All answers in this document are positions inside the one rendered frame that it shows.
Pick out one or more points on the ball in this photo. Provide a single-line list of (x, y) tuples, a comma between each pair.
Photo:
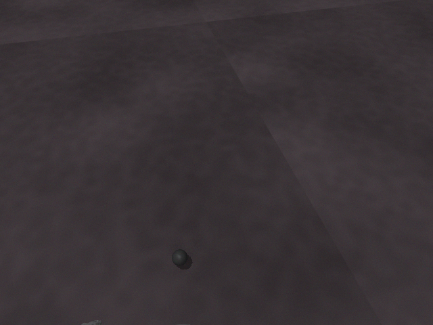
[(179, 257)]

